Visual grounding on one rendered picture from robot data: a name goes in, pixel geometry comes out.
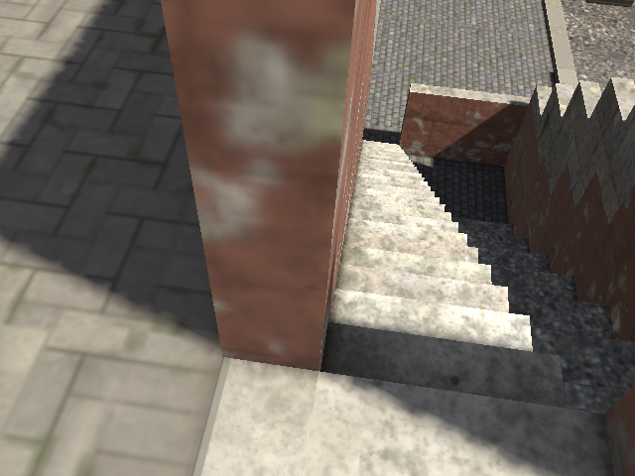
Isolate stairs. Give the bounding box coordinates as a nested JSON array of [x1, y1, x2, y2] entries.
[[320, 140, 567, 409]]

